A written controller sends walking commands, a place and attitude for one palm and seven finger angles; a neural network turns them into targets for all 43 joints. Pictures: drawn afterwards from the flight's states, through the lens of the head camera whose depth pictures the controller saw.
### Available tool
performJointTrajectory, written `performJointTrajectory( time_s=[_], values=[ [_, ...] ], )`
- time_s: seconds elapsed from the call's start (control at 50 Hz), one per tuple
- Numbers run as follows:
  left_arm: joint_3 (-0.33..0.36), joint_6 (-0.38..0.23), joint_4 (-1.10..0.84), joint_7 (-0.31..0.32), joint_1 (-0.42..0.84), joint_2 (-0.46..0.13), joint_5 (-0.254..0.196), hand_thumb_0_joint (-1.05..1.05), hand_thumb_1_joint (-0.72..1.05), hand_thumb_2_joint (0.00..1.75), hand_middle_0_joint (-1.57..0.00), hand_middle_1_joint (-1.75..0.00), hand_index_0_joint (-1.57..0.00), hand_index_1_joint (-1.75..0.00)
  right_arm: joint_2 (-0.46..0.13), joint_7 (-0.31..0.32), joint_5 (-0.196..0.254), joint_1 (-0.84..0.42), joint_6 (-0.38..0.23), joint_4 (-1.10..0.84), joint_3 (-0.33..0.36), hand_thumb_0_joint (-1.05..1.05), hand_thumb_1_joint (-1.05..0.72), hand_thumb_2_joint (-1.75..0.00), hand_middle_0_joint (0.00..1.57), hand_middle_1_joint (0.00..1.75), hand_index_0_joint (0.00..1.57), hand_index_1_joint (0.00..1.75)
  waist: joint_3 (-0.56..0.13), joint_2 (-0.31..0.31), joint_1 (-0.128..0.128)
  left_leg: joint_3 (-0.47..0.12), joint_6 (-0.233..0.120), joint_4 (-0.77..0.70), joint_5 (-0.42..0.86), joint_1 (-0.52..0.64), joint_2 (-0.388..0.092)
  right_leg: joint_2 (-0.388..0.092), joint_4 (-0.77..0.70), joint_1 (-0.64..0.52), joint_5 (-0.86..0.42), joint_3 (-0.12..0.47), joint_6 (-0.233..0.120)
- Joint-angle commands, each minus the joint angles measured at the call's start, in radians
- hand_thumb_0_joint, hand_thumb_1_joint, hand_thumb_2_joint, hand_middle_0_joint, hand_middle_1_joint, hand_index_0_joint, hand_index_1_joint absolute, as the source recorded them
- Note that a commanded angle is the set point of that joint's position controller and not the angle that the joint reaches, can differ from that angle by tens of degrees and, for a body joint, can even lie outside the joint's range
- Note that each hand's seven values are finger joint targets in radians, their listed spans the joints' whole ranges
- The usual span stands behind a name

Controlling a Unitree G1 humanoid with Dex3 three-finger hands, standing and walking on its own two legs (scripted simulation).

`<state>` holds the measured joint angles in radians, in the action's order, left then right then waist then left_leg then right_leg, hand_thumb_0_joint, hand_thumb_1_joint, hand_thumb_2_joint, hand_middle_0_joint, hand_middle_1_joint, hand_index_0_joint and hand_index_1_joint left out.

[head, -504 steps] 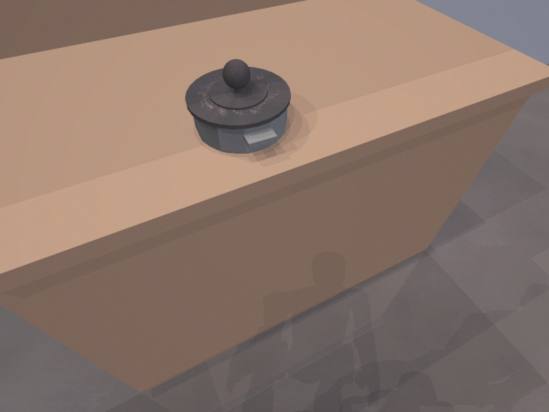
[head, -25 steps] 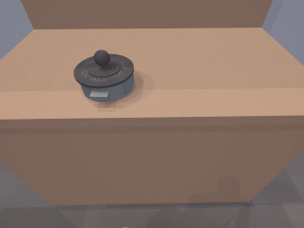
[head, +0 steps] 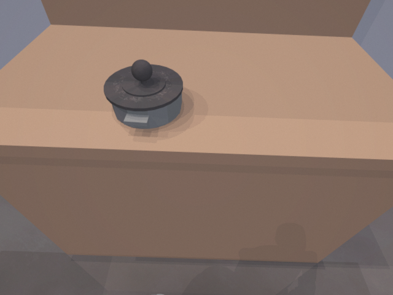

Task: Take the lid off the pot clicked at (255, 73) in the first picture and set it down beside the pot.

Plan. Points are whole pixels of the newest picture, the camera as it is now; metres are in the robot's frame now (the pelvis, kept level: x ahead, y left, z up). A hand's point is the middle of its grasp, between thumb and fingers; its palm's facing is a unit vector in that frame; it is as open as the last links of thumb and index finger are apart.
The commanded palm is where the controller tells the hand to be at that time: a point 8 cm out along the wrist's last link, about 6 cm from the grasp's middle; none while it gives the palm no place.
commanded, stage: look again from close up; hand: left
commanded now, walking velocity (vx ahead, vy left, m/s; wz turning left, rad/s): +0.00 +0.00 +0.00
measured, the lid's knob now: (142, 70) +0.55 +0.17 +0.18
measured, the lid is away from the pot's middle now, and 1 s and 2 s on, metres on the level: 0.00 0.00 0.00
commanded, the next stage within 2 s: lift the closed hand beside the body in 1.18 s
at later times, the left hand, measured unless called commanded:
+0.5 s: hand out of the picture +0.07 +0.18 -0.17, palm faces +0.02 -0.98 -0.20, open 7.4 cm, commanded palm none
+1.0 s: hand out of the picture +0.11 +0.18 -0.17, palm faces +0.03 -0.97 -0.22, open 7.4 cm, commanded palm none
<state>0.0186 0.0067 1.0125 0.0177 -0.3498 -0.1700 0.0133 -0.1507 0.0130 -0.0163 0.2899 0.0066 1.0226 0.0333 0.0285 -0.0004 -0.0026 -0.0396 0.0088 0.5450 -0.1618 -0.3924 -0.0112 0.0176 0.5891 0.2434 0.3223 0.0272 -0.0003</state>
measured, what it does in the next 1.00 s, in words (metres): shifts its weight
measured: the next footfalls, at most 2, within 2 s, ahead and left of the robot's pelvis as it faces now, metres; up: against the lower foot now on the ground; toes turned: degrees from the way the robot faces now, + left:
none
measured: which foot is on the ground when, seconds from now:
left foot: down 0.00-1.00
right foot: down 0.00-1.00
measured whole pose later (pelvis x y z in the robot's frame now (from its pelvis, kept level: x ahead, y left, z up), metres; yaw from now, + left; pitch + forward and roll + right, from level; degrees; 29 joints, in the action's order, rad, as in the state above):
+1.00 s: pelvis +0.08 -0.01 +0.01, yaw -1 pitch -1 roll +1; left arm 0.03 0.00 1.02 0.02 -0.25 -0.20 0.01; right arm -0.17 0.02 -0.01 0.20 -0.01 1.07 0.02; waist 0.06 -0.02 0.00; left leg -0.02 0.02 0.52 -0.24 -0.27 -0.01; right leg 0.01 0.49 0.09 0.39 0.04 0.00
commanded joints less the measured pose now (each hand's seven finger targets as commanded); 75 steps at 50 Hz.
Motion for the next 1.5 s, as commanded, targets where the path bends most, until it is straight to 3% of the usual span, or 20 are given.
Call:
performJointTrajectory(
  time_s=[0.0,0.06,0.12,0.36,0.46,0.6,0.64,0.9,1.0,1.24,1.26,1.28,1.3,1.32,1.34,1.36,1.38,1.4,1.44,1.48],
  values=[
    [0.019,-0.025,-0.036,0.011,-0.045,-0.104,0.006,0.00,0.90,0.90,-0.20,-0.30,-0.20,-0.30,-0.102,0.006,0.003,0.031,-0.023,-0.051,0.016,0.00,-0.90,-0.90,0.20,0.30,0.20,0.30,0.045,0.012,-0.003,-0.095,-0.037,-0.145,-0.243,0.092,-0.065,-0.065,-0.179,0.139,0.163,0.087,-0.051],
    [0.019,-0.024,-0.030,0.012,-0.053,-0.101,0.005,0.00,0.90,0.90,-0.20,-0.30,-0.20,-0.30,-0.115,0.005,0.003,0.021,-0.022,-0.048,0.017,0.00,-0.90,-0.90,0.20,0.30,0.20,0.30,0.052,0.050,-0.001,-0.109,-0.039,-0.165,-0.273,0.075,-0.072,-0.061,-0.173,0.126,0.156,0.083,-0.050],
    [0.018,-0.024,-0.022,0.012,-0.055,-0.101,0.006,0.00,0.90,0.90,-0.20,-0.30,-0.20,-0.30,-0.112,0.005,0.004,0.008,-0.022,-0.045,0.014,0.00,-0.90,-0.90,0.20,0.30,0.20,0.30,0.069,0.022,0.005,-0.094,-0.036,-0.155,-0.248,0.077,-0.065,-0.071,-0.192,0.125,0.147,0.086,-0.049],
    [0.021,-0.036,-0.015,0.016,-0.026,-0.117,0.001,0.00,0.90,0.90,-0.20,-0.30,-0.20,-0.30,-0.119,0.009,0.010,-0.004,-0.041,-0.021,0.007,0.00,-0.90,-0.90,0.20,0.30,0.20,0.30,-0.017,-0.013,0.006,-0.041,-0.036,-0.067,0.103,0.174,-0.068,-0.096,-0.156,0.009,-0.178,0.082,-0.044],
    [0.024,-0.032,-0.016,0.018,-0.006,-0.123,0.001,0.00,0.90,0.90,-0.20,-0.30,-0.20,-0.30,-0.122,0.011,0.009,-0.023,-0.037,-0.014,0.005,0.00,-0.90,-0.90,0.20,0.30,0.20,0.30,0.003,0.009,0.007,-0.040,-0.036,-0.071,0.107,0.175,-0.070,-0.094,-0.159,-0.001,-0.174,0.077,-0.042],
    [0.027,-0.031,-0.027,0.018,0.017,-0.137,-0.001,0.00,0.90,0.90,-0.20,-0.30,-0.20,-0.30,-0.128,0.012,0.009,-0.033,-0.036,-0.008,0.006,0.00,-0.90,-0.90,0.20,0.30,0.20,0.30,-0.019,-0.019,0.008,-0.038,-0.035,-0.059,0.186,0.205,-0.076,-0.094,-0.155,-0.037,-0.250,0.067,-0.036],
    [0.027,-0.031,-0.030,0.019,0.024,-0.136,0.000,0.00,0.90,0.90,-0.20,-0.30,-0.20,-0.30,-0.133,0.012,0.010,-0.036,-0.036,-0.006,0.007,0.00,-0.90,-0.90,0.20,0.30,0.20,0.30,-0.022,0.006,0.006,-0.038,-0.036,-0.054,0.207,0.210,-0.077,-0.097,-0.153,-0.040,-0.256,0.065,-0.034],
    [0.031,-0.027,-0.031,0.018,0.033,-0.141,-0.002,0.00,0.90,0.90,-0.20,-0.30,-0.20,-0.30,-0.139,0.015,0.008,-0.049,-0.033,0.002,0.004,0.00,-0.90,-0.90,0.20,0.30,0.20,0.30,-0.020,0.010,0.008,-0.047,-0.039,-0.068,0.246,0.241,-0.082,-0.093,-0.166,-0.061,-0.256,0.050,-0.030],
    [0.031,-0.027,-0.025,0.018,0.026,-0.140,-0.003,0.00,0.90,0.90,-0.20,-0.30,-0.20,-0.30,-0.137,0.016,0.010,-0.053,-0.031,0.006,0.003,0.00,-0.90,-0.90,0.20,0.30,0.20,0.30,-0.006,-0.021,0.012,-0.044,-0.036,-0.070,0.218,0.235,-0.076,-0.099,-0.184,-0.065,-0.261,0.053,-0.030],
    [0.029,-0.027,-0.008,0.018,0.007,-0.133,-0.004,0.00,0.90,0.90,-0.20,-0.30,-0.20,-0.30,-0.133,0.017,0.011,-0.050,-0.028,0.024,0.000,0.00,-0.90,-0.90,0.20,0.30,0.20,0.30,0.019,-0.006,0.008,-0.035,-0.027,-0.079,0.163,0.226,-0.069,-0.106,-0.206,-0.058,-0.251,0.064,-0.034],
    [0.016,-0.059,0.023,0.060,-0.078,-0.112,0.016,0.00,0.90,0.90,-0.20,-0.30,-0.20,-0.30,-0.146,0.012,0.012,-0.139,-0.036,-0.053,-0.003,0.00,-0.90,-0.90,0.20,0.30,0.20,0.30,0.047,-0.039,0.035,0.025,-0.011,0.138,0.196,0.181,-0.058,-0.156,-0.242,-0.011,-0.715,0.166,0.015],
    [0.044,-0.221,-1.217,0.064,0.565,-0.303,-0.118,0.00,0.90,0.90,-0.24,-0.35,-0.24,-0.35,-0.229,0.020,0.062,-0.094,-0.209,-0.320,-0.003,0.00,-0.90,-0.90,0.20,0.30,0.20,0.30,-0.376,0.128,0.014,0.018,-0.021,-0.070,0.309,0.419,0.021,-0.092,-0.136,-0.157,-0.686,0.037,-0.017],
    [0.136,-0.184,-1.186,0.139,0.373,-0.398,-0.082,0.00,0.90,0.90,-0.29,-0.40,-0.29,-0.40,-0.193,0.056,0.061,-0.143,-0.274,-0.282,-0.020,0.00,-0.90,-0.90,0.20,0.30,0.20,0.30,-0.369,0.179,0.011,0.043,-0.023,-0.034,0.301,0.498,0.004,-0.046,-0.110,-0.102,-0.535,-0.007,-0.027],
    [0.052,-0.079,-1.108,0.149,0.027,-0.215,-0.046,0.00,0.90,0.90,-0.33,-0.44,-0.33,-0.44,-0.187,0.060,0.066,-0.137,-0.301,-0.320,-0.011,0.00,-0.90,-0.90,0.20,0.30,0.20,0.30,-0.369,0.258,0.023,0.026,-0.027,-0.097,0.349,0.507,0.009,-0.033,-0.104,-0.080,-0.456,-0.045,-0.032],
    [0.060,-0.006,-0.909,0.160,-0.162,-0.108,-0.034,0.00,0.90,0.90,-0.38,-0.49,-0.38,-0.49,-0.161,0.058,0.056,-0.178,-0.301,-0.270,-0.011,0.00,-0.90,-0.90,0.20,0.30,0.20,0.30,-0.276,0.198,0.040,0.024,-0.032,-0.094,0.402,0.464,0.010,-0.033,-0.128,-0.102,-0.433,-0.081,-0.023],
    [0.065,0.025,-0.805,0.152,-0.239,-0.084,-0.010,0.00,0.90,0.90,-0.42,-0.54,-0.42,-0.54,-0.161,0.046,0.044,-0.174,-0.292,-0.299,0.011,0.00,-0.90,-0.90,0.20,0.30,0.20,0.30,-0.162,0.100,0.048,0.025,-0.031,-0.092,0.382,0.389,0.015,-0.031,-0.170,-0.065,-0.423,-0.099,-0.010],
    [0.073,0.032,-0.725,0.133,-0.257,-0.081,0.011,0.00,0.90,0.90,-0.46,-0.59,-0.46,-0.59,-0.173,0.035,0.037,-0.179,-0.270,-0.326,0.033,0.00,-0.90,-0.90,0.20,0.30,0.20,0.30,-0.068,-0.028,0.034,0.025,-0.028,-0.097,0.330,0.312,0.005,-0.026,-0.196,-0.005,-0.393,-0.107,-0.002],
    [0.094,0.021,-0.687,0.114,-0.369,-0.065,0.013,0.00,0.90,0.90,-0.51,-0.64,-0.51,-0.64,-0.173,0.025,0.036,-0.201,-0.247,-0.362,0.051,0.00,-0.90,-0.90,0.20,0.30,0.20,0.30,-0.034,-0.140,0.048,0.028,-0.029,-0.100,0.286,0.270,-0.005,-0.024,-0.213,-0.005,-0.385,-0.115,-0.001],
    [0.068,-0.016,-0.840,0.068,-0.393,-0.066,0.010,0.00,0.90,0.90,-0.60,-0.73,-0.60,-0.73,-0.165,0.015,0.036,-0.224,-0.223,-0.452,0.051,0.00,-0.90,-0.90,0.20,0.30,0.20,0.30,0.008,-0.150,0.053,0.049,-0.022,-0.109,0.197,0.235,0.003,-0.025,-0.225,0.023,-0.315,-0.097,0.001],
    [0.091,-0.069,-1.088,0.051,-0.290,-0.134,-0.006,0.00,0.90,0.90,-0.68,-0.83,-0.68,-0.83,-0.162,0.019,0.035,-0.241,-0.226,-0.529,0.034,0.00,-0.90,-0.90,0.20,0.30,0.20,0.30,-0.001,-0.046,0.046,0.058,-0.023,-0.124,0.105,0.261,0.009,-0.025,-0.257,0.047,-0.194,-0.082,0.001]
  ],
)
